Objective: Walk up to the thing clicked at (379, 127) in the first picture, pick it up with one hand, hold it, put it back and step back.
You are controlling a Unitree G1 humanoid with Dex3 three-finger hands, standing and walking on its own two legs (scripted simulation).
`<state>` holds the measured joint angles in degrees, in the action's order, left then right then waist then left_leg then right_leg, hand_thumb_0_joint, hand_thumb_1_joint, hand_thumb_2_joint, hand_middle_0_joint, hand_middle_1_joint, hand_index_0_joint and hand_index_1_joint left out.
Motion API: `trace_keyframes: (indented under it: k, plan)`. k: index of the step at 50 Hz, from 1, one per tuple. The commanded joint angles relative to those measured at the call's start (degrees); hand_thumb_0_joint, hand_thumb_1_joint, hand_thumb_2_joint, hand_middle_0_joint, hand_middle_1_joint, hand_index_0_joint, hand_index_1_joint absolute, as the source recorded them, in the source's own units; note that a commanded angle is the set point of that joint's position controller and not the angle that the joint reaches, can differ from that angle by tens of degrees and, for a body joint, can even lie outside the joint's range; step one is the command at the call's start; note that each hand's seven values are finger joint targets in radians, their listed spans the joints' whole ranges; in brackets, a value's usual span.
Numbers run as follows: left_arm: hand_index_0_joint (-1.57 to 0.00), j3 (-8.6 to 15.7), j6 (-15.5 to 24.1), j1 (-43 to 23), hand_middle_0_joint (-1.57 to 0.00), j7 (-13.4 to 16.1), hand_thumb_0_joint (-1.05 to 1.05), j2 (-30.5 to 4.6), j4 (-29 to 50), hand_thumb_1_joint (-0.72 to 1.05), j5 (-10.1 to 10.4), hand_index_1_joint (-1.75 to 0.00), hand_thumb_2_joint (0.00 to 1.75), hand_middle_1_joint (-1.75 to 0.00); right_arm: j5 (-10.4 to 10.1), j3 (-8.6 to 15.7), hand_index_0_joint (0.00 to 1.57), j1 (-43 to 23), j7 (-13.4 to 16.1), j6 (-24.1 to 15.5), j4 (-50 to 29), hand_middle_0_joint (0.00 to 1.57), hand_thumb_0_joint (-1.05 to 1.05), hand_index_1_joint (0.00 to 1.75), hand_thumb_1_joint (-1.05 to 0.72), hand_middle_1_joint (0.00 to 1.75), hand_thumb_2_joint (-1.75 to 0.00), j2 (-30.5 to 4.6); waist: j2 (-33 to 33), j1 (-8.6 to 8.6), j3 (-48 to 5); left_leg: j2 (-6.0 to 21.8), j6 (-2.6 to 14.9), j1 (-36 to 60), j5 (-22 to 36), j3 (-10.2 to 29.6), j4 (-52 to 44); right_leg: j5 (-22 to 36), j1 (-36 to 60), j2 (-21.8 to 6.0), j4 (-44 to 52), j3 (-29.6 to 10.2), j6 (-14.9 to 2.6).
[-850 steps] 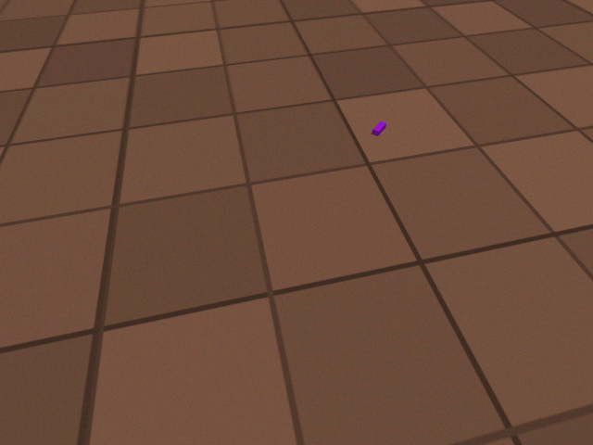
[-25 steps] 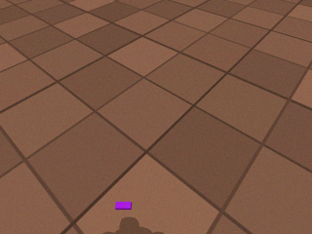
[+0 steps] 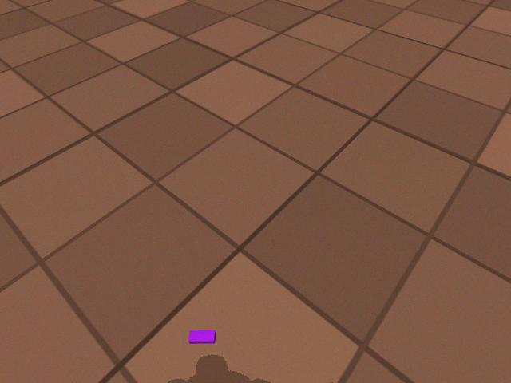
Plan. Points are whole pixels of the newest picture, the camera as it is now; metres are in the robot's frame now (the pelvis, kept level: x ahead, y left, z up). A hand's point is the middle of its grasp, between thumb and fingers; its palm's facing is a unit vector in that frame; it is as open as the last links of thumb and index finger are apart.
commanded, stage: stand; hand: left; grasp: from above
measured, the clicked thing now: (202, 336) +0.40 +0.24 -0.77
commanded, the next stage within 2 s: rise first in 0.18 s
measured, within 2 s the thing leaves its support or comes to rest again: neither
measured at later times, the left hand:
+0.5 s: hand out of the picture +0.15 +0.25 -0.17, palm faces +0.00 -0.94 -0.34, open 8.3 cm
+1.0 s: hand out of the picture +0.12 +0.26 -0.24, palm faces -0.18 -0.87 -0.45, open 13.1 cm
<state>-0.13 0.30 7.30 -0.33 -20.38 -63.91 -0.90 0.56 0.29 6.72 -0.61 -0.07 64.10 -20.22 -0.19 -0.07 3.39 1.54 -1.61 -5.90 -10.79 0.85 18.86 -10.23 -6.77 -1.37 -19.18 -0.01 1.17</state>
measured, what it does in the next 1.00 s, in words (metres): lowers itself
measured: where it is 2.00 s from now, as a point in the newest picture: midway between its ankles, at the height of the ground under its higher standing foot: outside the picture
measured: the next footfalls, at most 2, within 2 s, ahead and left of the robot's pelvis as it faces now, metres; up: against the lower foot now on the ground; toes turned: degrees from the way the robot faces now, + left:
none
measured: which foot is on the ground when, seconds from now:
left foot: down 0.00-1.00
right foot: down 0.00-1.00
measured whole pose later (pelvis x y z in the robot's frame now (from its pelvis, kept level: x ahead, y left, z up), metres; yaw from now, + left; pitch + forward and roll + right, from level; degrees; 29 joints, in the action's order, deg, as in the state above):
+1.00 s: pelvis -0.02 +0.01 -0.10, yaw +0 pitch +17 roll -2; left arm 7.5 -9.7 13.0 0.2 -17.5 -29.6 -15.9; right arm -0.2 2.7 11.2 -0.5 -6.0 32.6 -13.4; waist 0.1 1.4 -5.9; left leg 1.4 -0.8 -53.1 -30.7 2.4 66.5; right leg -28.5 -52.4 -1.1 -63.6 0.0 2.2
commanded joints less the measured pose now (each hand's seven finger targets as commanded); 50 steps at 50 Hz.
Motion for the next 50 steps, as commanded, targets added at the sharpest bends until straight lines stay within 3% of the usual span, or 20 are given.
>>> trace_keyframes:
  k: [1,14,15,16,17,18,19,20,22,23,30,34,35,37,39,40,41,42,43,50]
  plan:
    - [-0.2,2.66,1.41,-1.96,-0.2,0.72,0.0,-12.51,3.49,0.9,0.29,-0.3,0.9,-0.3,-0.04,2.12,0.2,-1.85,0.82,-1.44,-3.46,0.2,0.0,0.3,-0.9,0.3,-0.9,-12.05,0.06,0.09,-4.31,5.81,2.33,-0.05,6.98,3.8,-2.95,7.03,0.71,-6.0,2.62,-4.21,-2.14]
    - [-0.22,2.65,1.36,-1.69,-0.22,0.72,0.0,-12.34,3.48,0.88,0.25,-0.34,0.9,-0.34,-0.03,2.17,0.2,-1.7,0.88,-1.34,-3.53,0.2,0.0,0.3,-0.93,0.3,-0.91,-12.48,-0.02,0.02,-4.88,5.9,2.57,0.42,7.11,3.72,-2.53,7.22,0.89,-6.16,2.74,-4.29,-2.16]
    - [-0.26,2.73,6.69,-21.8,-0.3,1.54,0.0,-2.28,23.59,0.8,3.26,-0.42,0.89,-0.42,-3.8,-0.59,0.2,-1.84,2.05,-4.47,-19.71,0.2,0.0,0.3,-0.96,0.3,-0.91,-2.4,-0.79,6.59,-1.29,-2.01,2.04,-6.97,-0.41,-3.75,1.75,2.64,-11.93,0.89,-1.05,0.4,-1.04]
    - [-0.26,4.28,6.6,-29.69,-0.3,2.05,0.0,-6.49,21.26,0.72,3.0,-0.5,0.88,-0.47,-3.81,0.01,0.2,0.65,2.79,-4.55,-16.75,0.2,0.0,0.3,-0.9,0.3,-0.9,-4.33,1.98,5.15,-3.66,-2.17,2.31,-7.02,-1.89,-3.39,3.0,0.3,-9.25,0.86,-1.45,1.03,-0.63]
    - [-0.27,6.93,4.17,-16.17,-0.29,2.29,0.0,-10.7,8.85,0.64,1.82,-0.57,0.85,-0.54,-4.21,0.88,0.2,3.52,3.47,-3.77,-16.24,0.2,0.0,0.3,-0.89,0.3,-0.9,-5.94,1.82,3.34,-2.22,-2.1,2.13,-8.54,-2.42,-3.58,3.3,-1.78,-9.28,1.33,-1.78,1.67,-1.12]
    - [-0.28,8.06,2.86,-13.56,-0.29,1.51,0.0,-11.59,4.65,0.56,0.41,-0.6,0.84,-0.58,-3.58,1.74,0.2,4.11,3.42,-3.51,-17.27,0.2,0.0,0.3,-0.89,0.3,-0.9,-5.86,3.98,2.66,-4.02,-2.41,2.35,-11.03,-2.05,-3.47,5.66,-2.52,-9.75,1.17,-3.07,1.8,-1.17]
    - [-0.28,8.75,2.81,-18.3,-0.29,0.7,0.0,-12.75,5.45,0.48,-0.63,-0.65,0.82,-0.64,-3.34,2.25,0.2,4.45,3.49,-3.75,-18.88,0.2,0.0,0.3,-0.88,0.3,-0.89,-5.6,5.09,2.39,-6.0,-2.28,2.6,-12.42,-1.47,-3.15,7.72,-1.59,-10.91,1.16,-5.1,1.83,-1.2]
    - [-0.3,10.05,3.21,-18.07,-0.3,0.09,0.0,-13.78,5.7,0.4,-2.07,-0.69,0.8,-0.69,-2.5,3.23,0.2,4.85,3.52,-4.04,-20.13,0.2,0.0,0.3,-0.89,0.3,-0.9,-5.58,4.08,1.47,-10.86,-2.39,2.43,-12.61,0.22,-3.16,9.69,0.99,-9.89,0.83,-7.86,1.53,-1.14]
    - [-0.3,12.68,1.9,-7.19,-0.29,-0.72,0.0,-13.46,4.01,0.24,-4.81,-0.77,0.78,-0.78,-1.41,4.52,0.2,6.83,2.93,-4.34,-21.85,0.2,0.0,0.3,-0.91,0.3,-0.9,-5.16,-1.33,-1.2,-15.99,-3.11,1.73,-15.03,3.79,-3.23,13.21,4.24,-9.76,0.56,-12.13,1.16,-1.81]
    - [-0.31,12.38,1.14,-4.46,-0.3,-0.98,0.0,-12.17,5.31,0.16,-5.38,-0.78,0.77,-0.79,-1.43,4.63,0.2,6.91,2.77,-4.39,-23.52,0.2,0.0,0.3,-0.9,0.3,-0.9,-4.73,-2.37,-1.79,-17.25,-3.21,1.43,-15.22,5.65,-3.25,14.02,5.58,-9.63,0.83,-13.18,1.18,-2.01]
    - [-0.33,10.55,-6.74,-6.7,-0.34,-0.03,0.0,-9.19,15.68,-0.34,-9.05,-0.82,0.77,-0.81,-1.98,4.83,0.2,4.51,1.93,-4.91,-31.35,0.2,0.0,0.3,-0.92,0.3,-0.91,-3.57,0.5,0.17,-14.71,-2.36,1.43,-20.47,2.67,-2.24,18.36,0.94,-17.47,1.82,-16.32,2.27,-1.69]
    - [-0.32,11.73,-7.05,-4.52,-0.33,0.52,0.0,-8.24,18.73,-0.36,-10.84,-0.85,0.78,-0.84,-1.52,5.55,0.2,6.88,1.17,-6.22,-32.44,0.2,0.0,0.3,-0.92,0.3,-0.91,-3.23,0.36,0.65,-16.98,-1.69,1.41,-26.11,2.34,-1.8,25.51,0.23,-23.63,2.11,-23.9,2.57,-1.64]
    - [-0.32,11.28,-6.44,-5.73,-0.34,0.44,0.0,-8.15,23.17,-0.38,-11.48,-0.84,0.79,-0.83,-1.4,5.69,0.2,7.0,1.01,-6.61,-33.35,0.2,0.0,0.3,-0.92,0.3,-0.91,-3.0,-1.23,0.92,-17.93,-1.5,1.35,-27.2,1.62,-1.73,27.11,-0.47,-25.56,1.97,-25.84,2.37,-1.72]
    - [-0.31,12.84,-6.12,-2.34,-0.33,0.81,0.0,-9.0,26.0,-0.39,-12.37,-0.85,0.8,-0.83,-1.26,5.77,0.2,7.35,0.96,-7.14,-34.39,0.2,0.0,0.3,-0.91,0.3,-0.9,-2.75,-2.68,0.48,-21.71,-1.18,1.13,-28.07,4.0,-1.31,29.93,1.13,-27.38,1.93,-29.29,2.24,-1.97]
    - [-0.29,10.45,-5.6,-3.54,-0.32,0.62,0.0,-7.13,33.25,-0.41,-12.87,-0.86,0.83,-0.83,-1.07,6.1,0.2,6.81,0.74,-7.56,-35.56,0.2,0.0,0.3,-0.91,0.3,-0.9,-2.93,-4.85,1.29,-22.12,-0.46,0.71,-29.45,4.7,-0.45,31.63,0.06,-31.23,1.98,-32.23,2.37,-2.34]
    - [-0.29,12.1,-6.0,-0.14,-0.32,0.88,0.0,-8.0,32.3,-0.4,-13.34,-0.85,0.82,-0.82,-0.94,6.11,0.2,7.24,0.83,-7.69,-35.53,0.2,0.0,0.3,-0.91,0.3,-0.9,-2.78,-5.05,0.75,-22.6,-0.3,0.63,-29.74,5.01,-0.05,32.39,-0.31,-31.89,1.93,-33.26,2.56,-2.26]
    - [-0.27,11.67,-6.49,2.02,-0.3,1.13,0.0,-7.04,31.71,-0.42,-13.82,-0.87,0.84,-0.84,-1.02,5.88,0.2,7.14,0.68,-7.83,-35.94,0.2,0.0,0.3,-0.91,0.3,-0.9,-2.44,-3.68,1.45,-22.51,-0.25,0.89,-30.99,4.3,-0.03,33.6,-0.68,-32.69,1.97,-33.98,2.59,-2.19]
    - [-0.28,12.05,-6.56,2.38,-0.31,1.28,0.0,-7.8,34.95,-0.42,-14.18,-0.86,0.84,-0.83,-0.95,5.99,0.2,6.92,0.65,-7.95,-36.64,0.2,0.0,0.3,-0.92,0.3,-0.91,-2.47,-3.37,0.94,-24.22,-0.15,0.99,-31.9,4.58,0.17,34.46,-0.46,-32.86,1.86,-35.0,2.48,-2.19]
    - [-0.28,10.84,-6.62,2.46,-0.31,1.11,0.0,-6.78,38.94,-0.41,-14.2,-0.86,0.82,-0.83,-0.9,6.26,0.2,6.15,0.63,-8.13,-37.75,0.2,0.0,0.3,-0.92,0.3,-0.91,-2.55,-4.24,1.21,-24.14,-0.1,0.92,-32.23,4.22,0.15,35.08,-0.99,-34.21,1.8,-35.84,2.44,-2.23]
    - [-0.32,11.54,-9.58,8.72,-0.33,1.48,0.0,-6.95,44.82,-0.4,-16.09,-0.85,0.78,-0.84,-0.89,5.68,0.2,4.42,0.71,-9.23,-40.31,0.2,0.0,0.3,-0.96,0.3,-0.92,-2.14,-4.51,1.43,-24.81,-0.24,1.29,-39.36,-4.14,1.14,39.75,-6.87,-41.17,1.64,-40.45,2.54,-2.18]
